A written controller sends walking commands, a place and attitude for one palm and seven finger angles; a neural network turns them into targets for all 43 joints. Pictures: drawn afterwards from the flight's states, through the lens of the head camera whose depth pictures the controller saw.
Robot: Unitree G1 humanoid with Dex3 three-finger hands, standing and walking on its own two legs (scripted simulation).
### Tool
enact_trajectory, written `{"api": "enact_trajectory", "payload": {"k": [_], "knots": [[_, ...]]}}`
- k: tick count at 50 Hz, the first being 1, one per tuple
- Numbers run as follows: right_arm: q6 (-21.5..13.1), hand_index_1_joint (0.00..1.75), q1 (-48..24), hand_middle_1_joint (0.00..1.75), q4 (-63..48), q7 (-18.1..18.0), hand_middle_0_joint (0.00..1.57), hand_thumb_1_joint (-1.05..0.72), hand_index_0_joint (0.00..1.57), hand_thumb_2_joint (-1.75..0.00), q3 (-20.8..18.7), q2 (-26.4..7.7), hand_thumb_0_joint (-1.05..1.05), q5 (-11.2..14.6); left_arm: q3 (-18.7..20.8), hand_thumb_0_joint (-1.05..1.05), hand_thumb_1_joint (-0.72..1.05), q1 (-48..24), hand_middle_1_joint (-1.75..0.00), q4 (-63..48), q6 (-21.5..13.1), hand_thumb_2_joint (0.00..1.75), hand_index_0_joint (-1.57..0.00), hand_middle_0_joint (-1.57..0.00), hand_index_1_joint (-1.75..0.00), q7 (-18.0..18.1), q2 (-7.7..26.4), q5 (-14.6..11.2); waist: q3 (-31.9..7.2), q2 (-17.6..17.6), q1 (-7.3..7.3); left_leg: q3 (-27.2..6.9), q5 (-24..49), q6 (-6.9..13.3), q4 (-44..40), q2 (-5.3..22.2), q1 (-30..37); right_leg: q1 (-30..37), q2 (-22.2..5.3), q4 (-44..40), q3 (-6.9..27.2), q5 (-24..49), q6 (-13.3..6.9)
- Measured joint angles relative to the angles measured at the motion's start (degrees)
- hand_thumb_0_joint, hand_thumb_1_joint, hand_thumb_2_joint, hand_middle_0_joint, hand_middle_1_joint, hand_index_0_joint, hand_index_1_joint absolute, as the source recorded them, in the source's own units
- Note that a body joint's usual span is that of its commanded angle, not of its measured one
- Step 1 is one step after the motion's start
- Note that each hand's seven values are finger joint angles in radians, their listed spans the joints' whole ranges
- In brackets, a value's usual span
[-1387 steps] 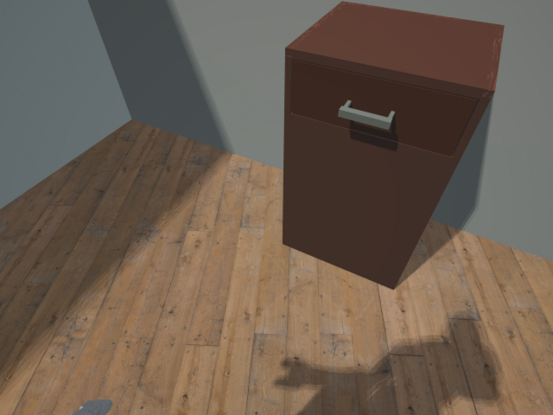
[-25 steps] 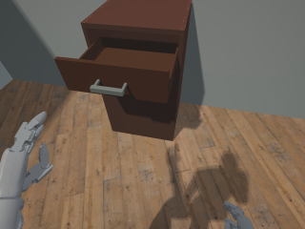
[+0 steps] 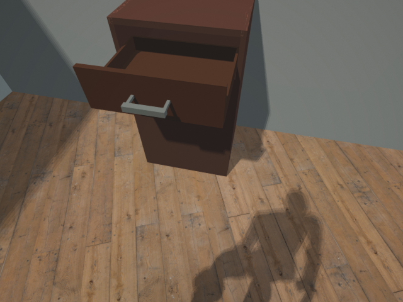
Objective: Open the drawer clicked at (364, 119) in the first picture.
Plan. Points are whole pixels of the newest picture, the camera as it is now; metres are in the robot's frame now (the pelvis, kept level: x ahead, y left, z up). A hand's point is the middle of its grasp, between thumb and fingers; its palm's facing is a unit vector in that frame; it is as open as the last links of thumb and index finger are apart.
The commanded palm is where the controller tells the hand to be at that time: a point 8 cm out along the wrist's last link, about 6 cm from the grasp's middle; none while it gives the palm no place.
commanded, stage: let the arm hang, fingers relaxed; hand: left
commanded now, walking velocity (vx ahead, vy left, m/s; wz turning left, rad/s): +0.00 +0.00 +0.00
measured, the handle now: (146, 105) +0.63 +0.21 +0.00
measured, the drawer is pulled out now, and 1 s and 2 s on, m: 0.29 0.29 0.29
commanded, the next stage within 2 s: look to check the result in 0.54 s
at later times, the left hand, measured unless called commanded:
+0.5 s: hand out of the picture +0.02 +0.17 -0.17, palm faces +0.01 -0.98 -0.20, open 7.3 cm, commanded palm none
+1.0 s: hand out of the picture +0.03 +0.16 -0.17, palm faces +0.01 -0.98 -0.21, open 7.4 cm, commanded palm none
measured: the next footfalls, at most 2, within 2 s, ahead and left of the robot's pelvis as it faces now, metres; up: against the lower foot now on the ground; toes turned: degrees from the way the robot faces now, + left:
none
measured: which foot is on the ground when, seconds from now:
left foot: down 0.00-1.00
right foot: down 0.00-1.00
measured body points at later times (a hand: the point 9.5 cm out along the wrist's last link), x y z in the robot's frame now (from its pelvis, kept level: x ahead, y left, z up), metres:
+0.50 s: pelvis +0.01 +0.00 +0.00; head +0.02 -0.01 +0.45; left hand +0.02 +0.22 -0.15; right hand -0.02 -0.20 -0.17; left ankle +0.03 +0.12 -0.74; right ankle +0.05 -0.09 -0.74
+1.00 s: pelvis +0.02 -0.01 +0.00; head +0.05 -0.02 +0.45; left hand +0.03 +0.21 -0.15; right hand +0.00 -0.21 -0.17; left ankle +0.03 +0.12 -0.74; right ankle +0.05 -0.09 -0.74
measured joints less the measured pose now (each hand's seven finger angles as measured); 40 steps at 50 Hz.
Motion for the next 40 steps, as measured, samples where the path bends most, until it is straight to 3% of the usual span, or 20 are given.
{"api": "enact_trajectory", "payload": {"k": [17, 40], "knots": [[-1.29, 0.30, -0.91, 0.30, 3.40, -0.27, 0.20, -0.91, 0.20, -0.90, 0.10, 3.13, 0.01, 0.03, -0.48, 0.00, 0.91, -4.96, -0.30, 2.26, -1.59, 0.90, -0.20, -0.20, -0.30, 0.51, -4.65, 0.10, -1.65, 0.23, -0.81, 1.39, 0.47, 0.29, -1.95, -0.68, 1.55, -0.14, -0.64, 0.85, 1.40, -0.59, 0.38], [-1.51, 0.30, -2.20, 0.30, 4.31, -0.80, 0.20, -0.91, 0.20, -0.90, -0.64, 2.47, 0.01, 0.22, -0.29, 0.00, 0.91, -5.03, -0.30, 3.57, -1.91, 0.90, -0.20, -0.20, -0.30, 0.83, -4.51, -0.14, 0.28, 0.03, -0.83, 1.50, -0.17, -0.55, -3.01, 0.29, 3.18, 1.44, 0.41, -0.50, 1.56, -1.00, -0.31]]}}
